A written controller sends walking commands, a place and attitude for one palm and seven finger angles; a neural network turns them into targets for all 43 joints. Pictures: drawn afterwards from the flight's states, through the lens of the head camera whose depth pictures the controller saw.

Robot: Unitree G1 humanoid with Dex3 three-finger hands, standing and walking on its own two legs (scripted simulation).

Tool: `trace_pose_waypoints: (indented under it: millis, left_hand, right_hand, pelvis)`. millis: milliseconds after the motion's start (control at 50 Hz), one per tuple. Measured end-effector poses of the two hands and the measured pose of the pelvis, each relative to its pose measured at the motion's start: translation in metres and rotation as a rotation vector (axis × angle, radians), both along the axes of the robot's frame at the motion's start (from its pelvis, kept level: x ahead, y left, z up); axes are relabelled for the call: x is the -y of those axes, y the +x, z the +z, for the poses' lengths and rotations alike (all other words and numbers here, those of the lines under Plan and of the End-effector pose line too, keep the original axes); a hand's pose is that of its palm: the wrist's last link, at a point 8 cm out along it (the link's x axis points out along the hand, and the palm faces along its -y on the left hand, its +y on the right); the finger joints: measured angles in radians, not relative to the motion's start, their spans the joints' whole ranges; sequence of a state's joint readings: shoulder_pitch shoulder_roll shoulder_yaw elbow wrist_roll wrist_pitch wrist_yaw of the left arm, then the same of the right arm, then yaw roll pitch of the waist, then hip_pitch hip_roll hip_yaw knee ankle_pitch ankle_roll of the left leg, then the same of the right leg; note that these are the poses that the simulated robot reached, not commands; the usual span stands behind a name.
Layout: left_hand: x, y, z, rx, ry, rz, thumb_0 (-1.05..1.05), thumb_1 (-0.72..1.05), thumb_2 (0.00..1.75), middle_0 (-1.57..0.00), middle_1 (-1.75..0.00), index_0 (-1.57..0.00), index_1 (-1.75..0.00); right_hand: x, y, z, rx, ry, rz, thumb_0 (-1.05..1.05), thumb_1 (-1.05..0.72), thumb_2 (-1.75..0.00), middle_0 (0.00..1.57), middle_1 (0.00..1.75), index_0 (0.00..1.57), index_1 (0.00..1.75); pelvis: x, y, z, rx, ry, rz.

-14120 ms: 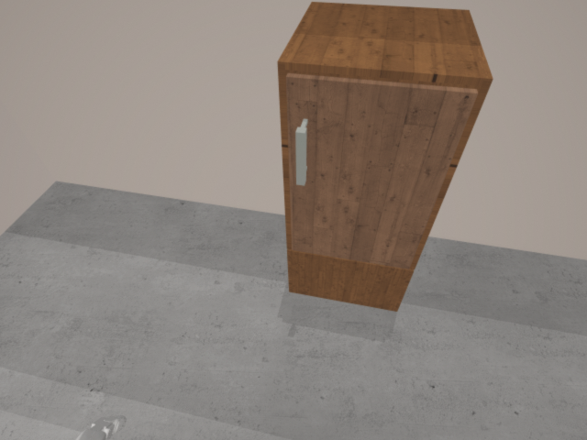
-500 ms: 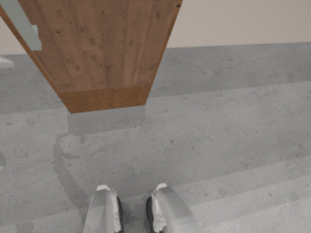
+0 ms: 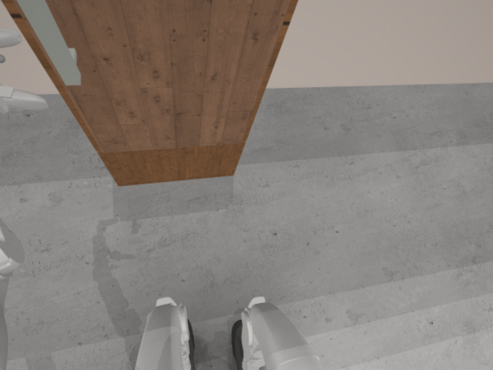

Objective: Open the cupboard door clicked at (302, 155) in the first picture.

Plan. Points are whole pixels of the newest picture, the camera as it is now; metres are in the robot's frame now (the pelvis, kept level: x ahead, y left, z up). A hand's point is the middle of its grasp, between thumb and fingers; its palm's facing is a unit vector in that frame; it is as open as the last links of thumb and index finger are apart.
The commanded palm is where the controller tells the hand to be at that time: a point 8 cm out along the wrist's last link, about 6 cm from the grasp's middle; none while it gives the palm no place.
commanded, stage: move the hooked fingers beside the handle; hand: left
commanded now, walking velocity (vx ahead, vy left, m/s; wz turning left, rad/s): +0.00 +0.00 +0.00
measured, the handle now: (53, 29) +0.59 +0.22 +0.07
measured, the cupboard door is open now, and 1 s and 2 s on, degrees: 0 0 0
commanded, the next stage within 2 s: slide the fingers in behind the handle in 0.02 s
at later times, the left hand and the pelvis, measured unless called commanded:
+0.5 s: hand (13, 59) +0.54 +0.27 +0.07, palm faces +0.09 -1.00 +0.00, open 14.0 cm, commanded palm +0.53 +0.28 +0.06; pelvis +0.00 +0.00 -0.01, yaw -1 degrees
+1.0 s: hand (23, 60) +0.54 +0.26 +0.07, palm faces +0.13 -0.99 +0.00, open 14.3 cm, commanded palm +0.54 +0.24 +0.06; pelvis +0.00 +0.00 +0.00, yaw +2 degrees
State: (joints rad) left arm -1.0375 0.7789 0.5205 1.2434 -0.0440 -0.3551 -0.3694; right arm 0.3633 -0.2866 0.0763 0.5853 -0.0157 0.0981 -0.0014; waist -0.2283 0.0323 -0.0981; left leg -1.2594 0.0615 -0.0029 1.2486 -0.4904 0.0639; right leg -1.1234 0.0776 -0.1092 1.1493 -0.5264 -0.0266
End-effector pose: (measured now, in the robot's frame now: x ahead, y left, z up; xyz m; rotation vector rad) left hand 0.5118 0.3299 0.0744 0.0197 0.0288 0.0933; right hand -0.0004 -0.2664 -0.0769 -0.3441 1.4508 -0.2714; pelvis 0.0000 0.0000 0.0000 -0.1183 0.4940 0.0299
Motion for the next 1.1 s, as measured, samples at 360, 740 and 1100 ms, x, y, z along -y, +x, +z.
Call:
trace_pose_waypoints:
  millis: [360, 740, 1100]
  left_hand:
    - [0.006, 0.006, -0.009, -0.045, -0.018, -0.024, -0.01, -0.5, 0.3, -0.29, -1.2, -0.29, -1.2]
    - [0.015, 0.007, -0.005, -0.026, -0.026, 0.002, -0.01, -0.5, 0.3, -0.3, -1.2, -0.3, -1.22]
    - [0.027, 0.001, -0.007, -0.004, -0.022, 0.048, -0.01, -0.5, 0.3, -0.29, -1.2, -0.19, -1.22]
  right_hand:
    - [0.0, -0.024, -0.004, -0.042, -0.002, -0.03, 0.01, -0.9, -0.89, 0.21, 0.3, 0.2, 0.3]
    - [-0.007, -0.011, -0.002, -0.027, 0.025, -0.011, 0.01, -0.9, -0.89, 0.21, 0.3, 0.2, 0.3]
    - [-0.006, -0.005, -0.005, -0.064, 0.042, 0.027, 0.01, -0.9, -0.89, 0.21, 0.3, 0.2, 0.3]
  pelvis:
    - [0.005, -0.004, -0.007, -0.018, -0.004, -0.004]
    - [0.001, 0.003, 0.0, -0.01, -0.002, 0.005]
    - [0.002, 0.003, 0.0, -0.007, -0.003, 0.039]
